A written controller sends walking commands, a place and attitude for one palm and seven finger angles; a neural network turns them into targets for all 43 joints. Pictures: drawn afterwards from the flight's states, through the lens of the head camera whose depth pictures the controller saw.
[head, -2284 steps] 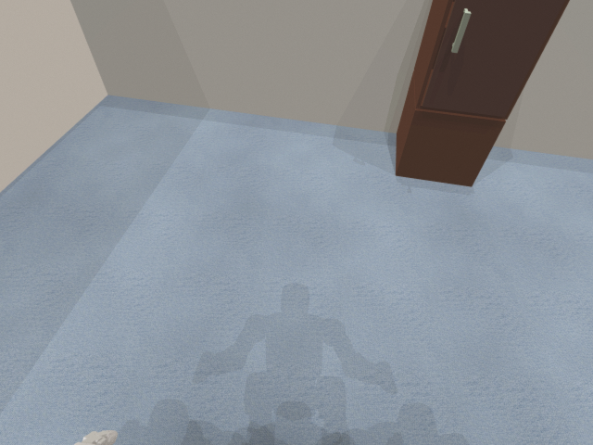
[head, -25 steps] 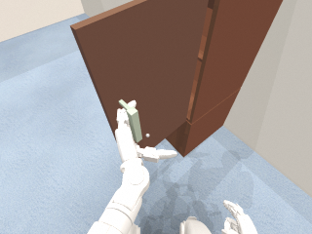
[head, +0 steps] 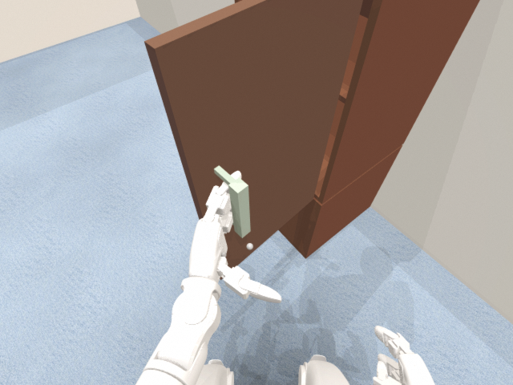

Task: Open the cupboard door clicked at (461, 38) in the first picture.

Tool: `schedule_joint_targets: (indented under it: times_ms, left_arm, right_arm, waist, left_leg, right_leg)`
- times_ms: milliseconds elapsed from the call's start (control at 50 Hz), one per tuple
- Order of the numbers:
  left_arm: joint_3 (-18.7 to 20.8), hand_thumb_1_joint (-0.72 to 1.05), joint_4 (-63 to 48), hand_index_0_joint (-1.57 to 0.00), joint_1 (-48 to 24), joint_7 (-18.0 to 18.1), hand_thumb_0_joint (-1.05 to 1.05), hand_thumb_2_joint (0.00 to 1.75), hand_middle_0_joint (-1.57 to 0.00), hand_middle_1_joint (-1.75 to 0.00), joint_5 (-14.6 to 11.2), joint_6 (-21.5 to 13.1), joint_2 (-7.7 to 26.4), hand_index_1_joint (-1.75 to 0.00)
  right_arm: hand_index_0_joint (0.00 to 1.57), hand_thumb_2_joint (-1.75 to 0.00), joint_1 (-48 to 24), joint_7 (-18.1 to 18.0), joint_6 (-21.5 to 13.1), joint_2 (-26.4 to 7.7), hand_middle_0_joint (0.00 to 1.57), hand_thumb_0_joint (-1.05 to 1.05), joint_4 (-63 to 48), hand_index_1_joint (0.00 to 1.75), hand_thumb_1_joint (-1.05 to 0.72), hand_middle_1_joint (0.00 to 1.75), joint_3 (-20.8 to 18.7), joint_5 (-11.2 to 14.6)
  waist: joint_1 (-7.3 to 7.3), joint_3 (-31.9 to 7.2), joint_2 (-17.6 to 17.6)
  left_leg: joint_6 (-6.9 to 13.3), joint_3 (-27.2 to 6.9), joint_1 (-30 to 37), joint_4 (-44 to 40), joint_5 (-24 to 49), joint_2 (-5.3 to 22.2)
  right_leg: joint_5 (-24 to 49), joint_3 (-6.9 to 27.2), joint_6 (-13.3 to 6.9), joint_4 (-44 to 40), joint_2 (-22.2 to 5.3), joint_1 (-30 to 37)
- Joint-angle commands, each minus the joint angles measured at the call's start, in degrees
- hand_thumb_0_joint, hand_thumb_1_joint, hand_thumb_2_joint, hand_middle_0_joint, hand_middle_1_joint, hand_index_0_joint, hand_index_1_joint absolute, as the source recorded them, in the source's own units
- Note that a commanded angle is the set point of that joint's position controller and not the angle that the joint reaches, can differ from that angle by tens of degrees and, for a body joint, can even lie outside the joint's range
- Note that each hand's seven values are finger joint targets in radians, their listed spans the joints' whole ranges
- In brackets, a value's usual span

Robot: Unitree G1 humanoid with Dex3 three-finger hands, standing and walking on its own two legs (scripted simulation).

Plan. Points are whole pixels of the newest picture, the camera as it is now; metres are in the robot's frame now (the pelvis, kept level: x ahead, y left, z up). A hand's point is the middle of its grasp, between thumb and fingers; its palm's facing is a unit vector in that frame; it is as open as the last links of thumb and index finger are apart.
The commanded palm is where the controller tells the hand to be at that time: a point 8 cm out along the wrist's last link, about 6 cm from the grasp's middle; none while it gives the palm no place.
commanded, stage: slide the hand sideways off the handle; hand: left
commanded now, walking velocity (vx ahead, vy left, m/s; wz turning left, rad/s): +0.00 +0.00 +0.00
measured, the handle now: (232, 203) +0.39 +0.06 +0.05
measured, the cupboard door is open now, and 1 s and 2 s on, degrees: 95 95 95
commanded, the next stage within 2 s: draw the hand back to the body in 0.80 s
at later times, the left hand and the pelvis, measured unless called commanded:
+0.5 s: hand (217, 283) +0.25 +0.07 +0.05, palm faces -0.06 -1.00 +0.01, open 16.3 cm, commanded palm +0.23 +0.12 +0.05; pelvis +0.02 -0.01 -0.01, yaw +1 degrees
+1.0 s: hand (199, 299) +0.23 +0.09 +0.05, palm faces -0.07 -1.00 -0.04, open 16.3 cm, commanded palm +0.20 +0.15 +0.07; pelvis +0.01 -0.02 -0.02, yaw +1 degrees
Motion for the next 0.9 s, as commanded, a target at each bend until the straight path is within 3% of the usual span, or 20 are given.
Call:
schedule_joint_targets:
  times_ms: [0, 40, 140, 180, 280, 380, 440, 480, 520, 540, 620, 700, 740, 800, 880]
  left_arm:
    - [-0.19, -0.5, -16.81, -0.15, -5.02, -0.24, 0.0, 0.3, -0.15, -0.3, 2.02, -3.55, 0.51, -0.3]
    - [-1.71, -0.5, -20.44, -0.15, -2.09, -0.43, 0.0, 0.3, -0.15, -0.3, 1.39, -3.15, -1.1, -0.3]
    - [-1.67, -0.5, -26.82, -0.15, 4.5, -0.61, 0.0, 0.3, -0.15, -0.3, 1.04, -2.89, 0.58, -0.3]
    - [-2.02, -0.5, -27.93, -0.15, 5.68, -1.35, 0.0, 0.3, -0.15, -0.3, 1.02, -2.67, 1.12, -0.3]
    - [-1.99, -0.5, -31.09, -0.15, 11.15, -4.05, 0.0, 0.3, -0.15, -0.3, 0.58, -1.63, 2.04, -0.3]
    - [0.47, -0.5, -36.03, -0.15, 18.68, -6.24, 0.0, 0.3, -0.15, -0.3, -0.79, -0.79, 4.4, -0.3]
    - [0.0, -0.5, -37.76, -0.15, 19.3, -6.95, 0.0, 0.3, -0.15, -0.3, -0.94, -0.83, 4.47, -0.3]
    - [0.2, -0.5, -39.18, -0.15, 21.75, -7.57, 0.0, 0.3, -0.15, -0.3, -1.29, -1.25, 4.84, -0.3]
    - [2.48, -0.5, -39.55, -0.15, 23.53, -8.12, 0.0, 0.3, -0.15, -0.3, -1.77, -1.39, 6.98, -0.3]
    - [2.32, -0.5, -39.94, -0.15, 25.08, -8.62, 0.0, 0.3, -0.15, -0.3, -1.7, -1.44, 6.91, -0.3]
    - [3.1, -0.5, -41.04, -0.15, 26.04, -9.63, 0.0, 0.3, -0.15, -0.3, -2.59, -1.33, 7.62, -0.3]
    - [6.04, -0.5, -42.31, -0.15, 29.78, -10.61, 0.0, 0.3, -0.15, -0.3, -3.78, -1.29, 10.04, -0.3]
    - [7.04, -0.5, -42.48, -0.15, 29.58, -11.13, 0.0, 0.3, -0.15, -0.3, -4.37, -1.43, 10.75, -0.3]
    - [5.31, -0.5, -43.4, -0.15, 26.86, -11.9, 0.0, 0.3, -0.15, -0.3, -4.93, -1.74, 9.42, -0.3]
    - [6.99, -0.5, -42.19, -0.15, 26.68, -12.28, 0.0, 0.3, -0.15, -0.3, -5.44, -1.51, 10.79, -0.3]
  right_arm:
    - [0.2, -0.9, -3.26, -0.2, -2.02, -5.64, 0.2, 0.0, -10.04, 0.3, -0.9, 0.3, -2.42, 0.35]
    - [0.2, -0.9, -3.46, -0.29, -2.06, -5.05, 0.2, 0.0, -10.86, 0.3, -0.9, 0.3, -2.32, 0.55]
    - [0.2, -0.9, -2.95, -0.98, -2.4, -4.94, 0.2, 0.0, -11.76, 0.3, -0.9, 0.3, -2.22, 0.64]
    - [0.2, -0.9, -2.83, -1.19, -2.6, -4.94, 0.2, 0.0, -11.84, 0.3, -0.9, 0.3, -2.01, 0.7]
    - [0.2, -0.9, -2.68, -1.71, -3.21, -4.88, 0.2, 0.0, -12.69, 0.3, -0.9, 0.3, -1.9, 0.8]
    - [0.2, -0.9, -2.59, -2.19, -3.57, -4.74, 0.2, 0.0, -14.21, 0.3, -0.9, 0.3, -1.91, 1.07]
    - [0.2, -0.9, -2.36, -2.35, -3.92, -4.7, 0.2, 0.0, -14.3, 0.3, -0.9, 0.3, -1.77, 1.01]
    - [0.2, -0.9, -2.33, -2.39, -4.4, -4.72, 0.2, 0.0, -14.72, 0.3, -0.9, 0.3, -1.92, 1.02]
    - [0.2, -0.9, -2.14, -2.63, -4.56, -4.98, 0.2, 0.0, -14.78, 0.3, -0.9, 0.3, -1.97, 0.94]
    - [0.2, -0.9, -2.38, -2.63, -4.64, -4.97, 0.2, 0.0, -15.0, 0.3, -0.9, 0.3, -2.0, 1.02]
    - [0.2, -0.9, -2.4, -2.84, -5.1, -5.12, 0.2, 0.0, -15.35, 0.3, -0.9, 0.3, -1.97, 1.18]
    - [0.2, -0.9, -2.28, -3.26, -5.47, -5.4, 0.2, 0.0, -15.88, 0.3, -0.9, 0.3, -2.09, 1.37]
    - [0.2, -0.9, -1.98, -3.42, -5.65, -5.32, 0.2, 0.0, -15.63, 0.3, -0.9, 0.3, -1.99, 1.43]
    - [0.2, -0.9, -2.35, -3.71, -6.5, -5.62, 0.2, 0.0, -15.72, 0.3, -0.9, 0.3, -1.87, 1.44]
    - [0.2, -0.9, -1.66, -3.98, -7.3, -5.84, 0.2, 0.0, -15.27, 0.3, -0.9, 0.3, -2.04, 1.57]
  waist:
    - [1.12, -16.61, -3.76]
    - [0.95, -16.74, -2.18]
    - [0.42, -16.35, -4.76]
    - [-0.26, -14.18, -4.74]
    - [-0.14, -13.94, -3.95]
    - [1.01, -15.18, -3.08]
    - [0.15, -13.95, -2.87]
    - [0.24, -14.11, -2.41]
    - [0.4, -14.22, -4.08]
    - [0.69, -14.04, -2.7]
    - [0.18, -12.7, -2.96]
    - [0.92, -13.57, -3.54]
    - [0.66, -12.72, -3.05]
    - [-0.29, -11.79, -2.98]
    - [-0.19, -12.09, -3.66]
  left_leg:
    - [-0.74, -3.56, 5.27, -9.26, 10.09, -1.27]
    - [-0.85, -3.42, 6.55, -9.29, 11.35, -1.11]
    - [-0.84, -3.99, 6.39, -8.31, 12.87, -0.87]
    - [-0.78, -3.98, 5.23, -7.87, 11.65, -0.94]
    - [-0.81, -4.12, 4.63, -6.86, 11.44, -1.22]
    - [-0.89, -3.96, 4.39, -6.14, 13.52, -1.43]
    - [-0.89, -4.44, 3.7, -5.17, 13.77, -1.41]
    - [-0.87, -4.4, 3.64, -4.61, 13.89, -1.42]
    - [-0.78, -4.42, 2.47, -4.13, 13.45, -1.47]
    - [-0.86, -4.21, 2.2, -4.01, 12.91, -1.55]
    - [-0.71, -4.16, 0.74, -3.31, 10.31, -1.69]
    - [-0.58, -4.02, -0.35, -2.75, 10.42, -1.8]
    - [-0.69, -3.84, -1.07, -2.43, 9.22, -1.84]
    - [-0.49, -4.0, -2.28, -1.6, 7.38, -1.89]
    - [-0.61, -3.8, -3.01, -1.06, 5.62, -1.86]
  right_leg:
    - [7.94, 1.34, -2.01, -6.95, 2.81, 13.09]
    - [9.44, 1.08, -1.93, -6.75, 2.88, 13.35]
    - [11.39, 0.95, -1.62, -6.04, 3.0, 13.71]
    - [10.86, 1.11, -1.4, -6.29, 2.91, 12.88]
    - [10.88, 1.09, -1.34, -5.65, 2.88, 12.25]
    - [13.27, 1.23, -1.38, -4.72, 2.95, 13.73]
    - [13.34, 1.1, -1.27, -3.95, 2.95, 12.22]
    - [13.43, 1.07, -1.25, -3.63, 3.05, 11.76]
    - [13.42, 1.31, -1.17, -3.52, 3.02, 12.31]
    - [12.89, 1.46, -1.2, -3.37, 2.98, 12.03]
    - [10.04, 1.97, -1.01, -3.91, 3.04, 10.98]
    - [10.07, 2.37, -1.04, -3.96, 3.14, 12.2]
    - [8.87, 2.88, -0.88, -4.28, 2.98, 11.78]
    - [5.57, 3.41, -0.76, -4.87, 2.91, 10.36]
    - [2.39, 4.14, -0.6, -5.57, 2.72, 9.62]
